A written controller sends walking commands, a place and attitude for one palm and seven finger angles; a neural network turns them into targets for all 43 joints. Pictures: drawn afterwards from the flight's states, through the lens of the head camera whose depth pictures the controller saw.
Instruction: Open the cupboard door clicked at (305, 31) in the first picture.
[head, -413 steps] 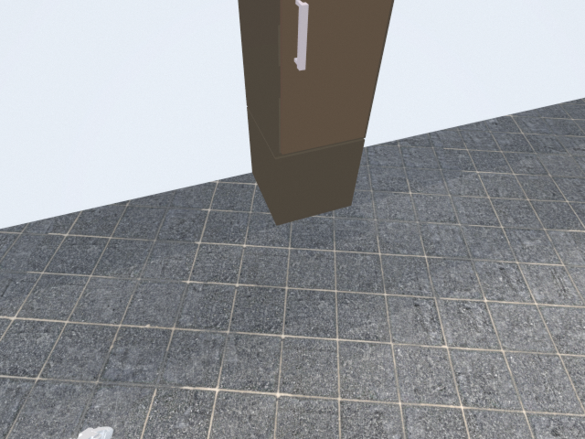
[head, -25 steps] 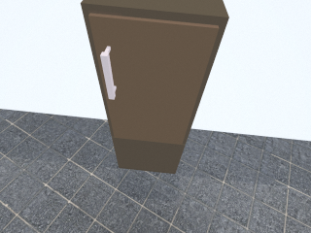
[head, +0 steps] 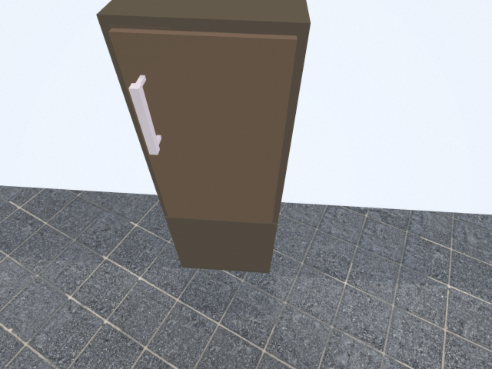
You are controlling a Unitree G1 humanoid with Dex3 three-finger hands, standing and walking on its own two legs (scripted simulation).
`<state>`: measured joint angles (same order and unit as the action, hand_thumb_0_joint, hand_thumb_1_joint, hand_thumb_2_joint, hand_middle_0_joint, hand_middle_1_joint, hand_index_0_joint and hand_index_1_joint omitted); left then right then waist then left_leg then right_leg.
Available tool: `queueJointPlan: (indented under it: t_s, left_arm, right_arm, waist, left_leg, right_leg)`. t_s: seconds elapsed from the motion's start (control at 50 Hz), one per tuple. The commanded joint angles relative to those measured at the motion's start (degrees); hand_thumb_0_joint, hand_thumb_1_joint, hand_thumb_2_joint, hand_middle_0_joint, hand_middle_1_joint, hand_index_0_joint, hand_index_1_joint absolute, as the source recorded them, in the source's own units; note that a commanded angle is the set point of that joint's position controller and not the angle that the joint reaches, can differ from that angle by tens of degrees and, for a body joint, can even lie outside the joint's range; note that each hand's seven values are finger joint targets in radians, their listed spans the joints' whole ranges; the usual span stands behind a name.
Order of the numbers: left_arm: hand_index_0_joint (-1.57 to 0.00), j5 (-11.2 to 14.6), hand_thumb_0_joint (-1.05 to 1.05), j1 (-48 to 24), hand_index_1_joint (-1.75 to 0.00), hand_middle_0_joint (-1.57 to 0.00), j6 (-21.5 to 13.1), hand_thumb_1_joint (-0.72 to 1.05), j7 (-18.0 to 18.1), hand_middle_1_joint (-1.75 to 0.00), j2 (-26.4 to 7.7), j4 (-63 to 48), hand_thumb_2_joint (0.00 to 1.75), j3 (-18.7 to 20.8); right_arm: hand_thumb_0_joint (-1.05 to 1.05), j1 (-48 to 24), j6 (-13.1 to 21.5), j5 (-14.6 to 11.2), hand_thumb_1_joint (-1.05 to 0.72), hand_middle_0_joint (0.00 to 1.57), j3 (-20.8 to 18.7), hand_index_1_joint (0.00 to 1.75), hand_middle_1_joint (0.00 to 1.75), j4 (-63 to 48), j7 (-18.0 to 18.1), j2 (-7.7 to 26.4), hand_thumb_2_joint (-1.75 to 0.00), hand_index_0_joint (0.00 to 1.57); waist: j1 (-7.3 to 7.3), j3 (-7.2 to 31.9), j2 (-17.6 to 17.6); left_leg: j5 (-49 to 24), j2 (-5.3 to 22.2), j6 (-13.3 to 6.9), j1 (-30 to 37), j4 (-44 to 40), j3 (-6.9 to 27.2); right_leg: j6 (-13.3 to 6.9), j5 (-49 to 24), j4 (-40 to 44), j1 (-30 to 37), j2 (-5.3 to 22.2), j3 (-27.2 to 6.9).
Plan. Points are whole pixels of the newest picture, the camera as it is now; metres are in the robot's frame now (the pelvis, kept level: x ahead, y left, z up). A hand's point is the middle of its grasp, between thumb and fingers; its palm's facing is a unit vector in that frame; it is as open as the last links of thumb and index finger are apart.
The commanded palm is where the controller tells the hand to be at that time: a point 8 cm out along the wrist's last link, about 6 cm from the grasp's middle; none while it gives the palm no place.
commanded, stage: come to a stop and stand still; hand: left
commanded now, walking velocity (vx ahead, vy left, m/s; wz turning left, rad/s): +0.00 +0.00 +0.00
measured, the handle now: (148, 117) +0.59 +0.25 +0.08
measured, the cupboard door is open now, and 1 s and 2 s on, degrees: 0 0 0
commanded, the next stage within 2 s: look again from close up in 1.24 s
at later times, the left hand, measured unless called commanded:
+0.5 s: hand out of the picture -0.03 +0.17 -0.17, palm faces +0.04 -0.99 -0.15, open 7.3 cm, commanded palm none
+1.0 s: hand out of the picture +0.00 +0.20 -0.17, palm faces +0.02 -0.99 -0.17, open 7.3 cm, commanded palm none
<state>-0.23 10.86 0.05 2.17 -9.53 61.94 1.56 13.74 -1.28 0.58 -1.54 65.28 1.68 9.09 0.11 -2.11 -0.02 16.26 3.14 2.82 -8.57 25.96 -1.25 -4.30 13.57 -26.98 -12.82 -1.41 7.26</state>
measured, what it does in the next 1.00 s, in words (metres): stands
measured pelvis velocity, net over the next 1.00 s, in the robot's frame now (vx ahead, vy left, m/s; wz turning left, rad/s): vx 0.02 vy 0.04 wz -0.03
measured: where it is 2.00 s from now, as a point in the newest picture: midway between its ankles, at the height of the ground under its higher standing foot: outside the picture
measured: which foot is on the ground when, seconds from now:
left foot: down 0.00-1.00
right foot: down 0.00-1.00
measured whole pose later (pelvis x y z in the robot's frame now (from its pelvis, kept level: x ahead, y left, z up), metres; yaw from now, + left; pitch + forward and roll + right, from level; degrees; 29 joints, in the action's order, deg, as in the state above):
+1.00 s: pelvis +0.02 +0.04 +0.01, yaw -2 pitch +0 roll +0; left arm -0.4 17.1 -0.7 2.5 -7.2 65.9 0.3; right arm 18.0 1.4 0.4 0.1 66.0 2.2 5.9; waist -0.1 -1.2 -0.5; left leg 15.6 0.6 -0.3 -5.7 21.4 -3.8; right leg -1.1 12.1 -23.1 -10.9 0.6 4.6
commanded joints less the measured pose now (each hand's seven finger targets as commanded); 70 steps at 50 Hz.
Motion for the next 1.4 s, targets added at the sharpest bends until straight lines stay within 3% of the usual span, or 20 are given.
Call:
queueJointPlan:
  t_s: [0.0, 0.06, 0.12, 0.2, 0.34, 0.58, 0.72, 0.96, 1.26, 1.3, 1.32, 1.34, 1.36, 1.38]
  left_arm:
    - [-0.2, 0.09, 0.0, 3.15, -0.3, -0.2, -0.15, 0.9, -0.35, -0.3, -6.43, -0.61, 0.9, 0.73]
    - [-0.2, -0.03, 0.0, 3.59, -0.3, -0.2, 0.1, 0.9, -0.4, -0.3, -6.43, -0.28, 0.9, 0.73]
    - [-0.2, -0.1, 0.0, 4.37, -0.3, -0.2, 0.09, 0.9, -0.37, -0.3, -5.83, 0.0, 0.9, 0.68]
    - [-0.2, -0.02, 0.0, 5.78, -0.3, -0.2, -0.23, 0.9, -0.35, -0.3, -4.78, 0.37, 0.9, 0.58]
    - [-0.2, -0.06, 0.0, 8.57, -0.3, -0.2, -0.54, 0.9, -0.17, -0.3, -2.72, 1.55, 0.9, 0.15]
    - [-0.2, -0.19, 0.0, 11.52, -0.3, -0.2, -1.06, 0.9, 0.15, -0.3, -0.64, 3.18, 0.9, -0.83]
    - [-0.2, -0.34, 0.0, 11.38, -0.3, -0.2, -1.03, 0.9, 0.28, -0.3, -0.86, 3.02, 0.9, -0.94]
    - [-0.2, -0.22, 0.0, 10.39, -0.3, -0.2, -1.22, 0.9, 0.28, -0.3, -1.96, 2.76, 0.9, -0.84]
    - [-0.2, -0.14, 0.0, 9.29, -0.3, -0.2, -1.27, 0.9, 0.29, -0.3, -3.08, 2.59, 0.9, -0.71]
    - [-0.2, -0.14, 0.0, 8.91, -0.3, -0.2, -1.31, 0.9, 0.25, -0.3, -3.38, 2.57, 0.9, -0.65]
    - [-0.2, -0.9, 0.0, 6.81, -0.3, -0.2, -2.14, 0.9, 0.25, -0.3, -14.1, -3.94, 0.9, -0.8]
    - [-0.2, -0.58, 0.0, 8.23, -0.3, -0.2, -2.54, 0.9, 0.31, -0.3, -9.4, -3.61, 0.9, 0.76]
    - [-0.2, -0.54, 0.0, 8.58, -0.3, -0.2, -2.82, 0.9, 0.3, -0.3, -10.8, -4.58, 0.9, 0.83]
    - [-0.2, -0.53, 0.0, 8.95, -0.3, -0.2, -2.88, 0.9, 0.38, -0.3, -9.93, -5.15, 0.9, 1.15]
  right_arm:
    - [0.0, 2.72, 1.1, 0.41, -0.9, 0.2, 0.39, 0.3, 0.3, -0.97, 0.39, 3.7, -0.9, 0.2]
    - [0.0, 5.15, 0.69, 0.58, -0.9, 0.2, 0.35, 0.3, 0.3, -0.58, 0.27, 3.16, -0.9, 0.2]
    - [0.0, 7.55, 0.63, 0.64, -0.9, 0.2, 0.39, 0.3, 0.3, -0.22, 0.32, 2.58, -0.9, 0.2]
    - [0.0, 9.62, 1.01, 0.62, -0.9, 0.2, 0.47, 0.3, 0.3, 0.02, 0.4, 1.91, -0.9, 0.2]
    - [0.0, 11.54, 1.68, 0.37, -0.9, 0.2, 0.74, 0.3, 0.3, 0.34, 0.68, 0.9, -0.9, 0.2]
    - [0.0, 10.68, 2.75, -0.05, -0.9, 0.2, 1.02, 0.3, 0.3, 0.5, 1.06, 0.64, -0.9, 0.2]
    - [0.0, 10.11, 2.83, -0.11, -0.9, 0.2, 1.02, 0.3, 0.3, 0.14, 1.0, 0.9, -0.9, 0.2]
    - [0.0, 9.33, 3.32, -0.11, -0.9, 0.2, 1.17, 0.3, 0.3, 0.08, 1.16, 2.06, -0.9, 0.2]
    - [0.0, 8.56, 3.26, -0.09, -0.9, 0.2, 1.11, 0.3, 0.3, 0.27, 1.25, 2.9, -0.9, 0.2]
    - [0.0, 8.69, 3.27, -0.06, -0.9, 0.2, 1.07, 0.3, 0.3, 0.22, 1.24, 3.1, -0.9, 0.2]
    - [0.0, 3.68, 2.76, 0.13, -0.9, 0.2, -0.15, 0.3, 0.3, -7.45, 0.09, 11.49, -0.9, 0.2]
    - [0.0, 4.44, 4.46, 0.99, -0.9, 0.2, -0.86, 0.3, 0.3, -8.54, 0.7, 11.15, -0.9, 0.2]
    - [0.0, 5.05, 4.98, 0.79, -0.9, 0.2, -1.15, 0.3, 0.3, -8.68, 1.24, 10.07, -0.9, 0.2]
    - [0.0, 5.55, 4.91, 0.49, -0.9, 0.2, -1.45, 0.3, 0.3, -9.15, 1.59, 9.95, -0.9, 0.2]
  waist:
    - [-1.3, -1.29, 4.02]
    - [-0.91, -3.3, 1.39]
    - [-0.56, -3.62, -0.11]
    - [-0.35, -2.86, -0.9]
    - [-0.31, -2.64, 0.95]
    - [-0.57, -2.56, 0.98]
    - [-0.46, -3.53, 1.05]
    - [-0.47, -1.56, 1.07]
    - [-0.44, -1.7, 0.96]
    - [-0.36, -1.7, 0.61]
    - [1.07, -8.09, -2.13]
    - [-0.28, 3.3, 5.82]
    - [0.01, 11.37, 7.08]
    - [0.19, 13.73, 4.65]
  left_leg:
    - [-2.89, 3.16, -2.86, -4.21, -6.82, 2.52]
    - [1.63, 1.92, -2.93, -5.19, -7.17, 1.81]
    - [1.85, 1.7, -3.13, -4.52, -7.0, 1.45]
    - [0.89, 1.61, -3.32, -4.77, -6.94, 1.32]
    - [0.02, 2.45, -3.71, -5.13, -8.16, 1.92]
    - [-4.8, 3.53, -4.1, -3.58, -8.9, 2.68]
    - [-5.75, 3.59, -4.17, -3.49, -9.11, 2.9]
    - [-13.53, 3.81, -4.16, -0.54, -8.48, 2.45]
    - [-14.89, 3.88, -4.0, 0.72, -8.62, 2.24]
    - [-14.91, 3.81, -3.97, 0.56, -8.66, 2.33]
    - [-16.11, 1.16, -3.63, -4.31, -7.57, 4.01]
    - [-24.57, 2.82, -4.52, -1.38, -2.19, 3.17]
    - [-29.22, 2.65, -5.03, 1.97, 0.69, 3.69]
    - [-28.83, 2.7, -5.22, 2.04, 2.42, 3.35]
  right_leg:
    - [2.52, -0.08, 10.96, 3.84, 8.51, -10.51]
    - [2.77, 7.93, 13.9, 1.75, 8.59, -11.52]
    - [2.67, 10.26, 14.93, 0.02, 8.58, -11.87]
    - [2.55, 8.91, 14.29, 0.25, 8.45, -11.82]
    - [2.39, 4.02, 11.86, 0.41, 7.88, -10.56]
    - [2.5, -5.77, 8.09, 1.25, 7.68, -8.87]
    - [2.82, -6.47, 7.6, 1.16, 7.62, -8.5]
    - [2.82, -12.17, 6.64, 3.84, 8.15, -8.11]
    - [2.63, -13.73, 7.04, 4.99, 8.3, -8.04]
    - [2.63, -13.92, 7.02, 5.29, 8.26, -7.96]
    - [1.86, -13.11, 3.42, 1.39, 6.14, -7.39]
    - [1.26, -16.59, -1.12, 5.62, 8.29, -8.65]
    - [0.31, -23.75, -2.53, 8.36, 8.6, -8.91]
    - [-0.1, -27.41, -3.14, 9.57, 9.13, -8.9]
